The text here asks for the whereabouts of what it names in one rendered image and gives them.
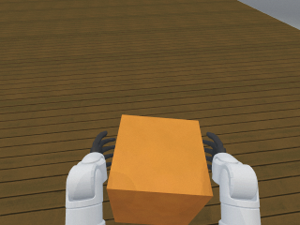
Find robot right forearm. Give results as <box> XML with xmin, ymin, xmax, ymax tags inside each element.
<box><xmin>212</xmin><ymin>153</ymin><xmax>262</xmax><ymax>225</ymax></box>

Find robot left forearm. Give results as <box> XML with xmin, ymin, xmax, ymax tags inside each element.
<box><xmin>65</xmin><ymin>152</ymin><xmax>108</xmax><ymax>225</ymax></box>

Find robot left hand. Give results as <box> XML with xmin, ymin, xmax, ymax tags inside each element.
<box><xmin>90</xmin><ymin>130</ymin><xmax>116</xmax><ymax>167</ymax></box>

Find carton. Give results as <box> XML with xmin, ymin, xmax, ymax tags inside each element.
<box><xmin>106</xmin><ymin>114</ymin><xmax>213</xmax><ymax>225</ymax></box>

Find robot right hand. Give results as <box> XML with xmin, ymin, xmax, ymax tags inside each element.
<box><xmin>202</xmin><ymin>132</ymin><xmax>227</xmax><ymax>171</ymax></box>

